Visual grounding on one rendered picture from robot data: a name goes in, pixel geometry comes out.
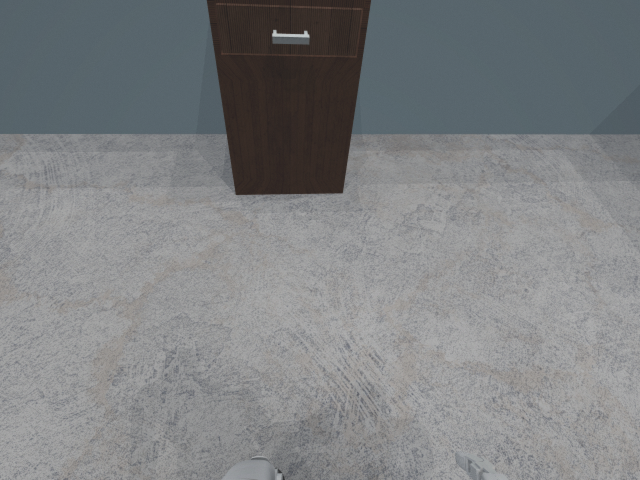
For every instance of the handle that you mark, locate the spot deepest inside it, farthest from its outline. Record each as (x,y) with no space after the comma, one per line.
(290,38)

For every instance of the right robot hand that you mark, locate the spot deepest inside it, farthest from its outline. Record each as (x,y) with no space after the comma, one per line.
(477,468)

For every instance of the drawer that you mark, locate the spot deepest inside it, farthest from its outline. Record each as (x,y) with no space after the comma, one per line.
(248,28)

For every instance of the left robot thigh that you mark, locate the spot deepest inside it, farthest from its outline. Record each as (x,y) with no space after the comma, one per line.
(253,470)

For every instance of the cabinet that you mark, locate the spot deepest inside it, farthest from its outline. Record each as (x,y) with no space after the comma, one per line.
(288,117)

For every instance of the left robot shin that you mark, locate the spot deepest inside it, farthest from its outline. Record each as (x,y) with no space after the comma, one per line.
(261,458)

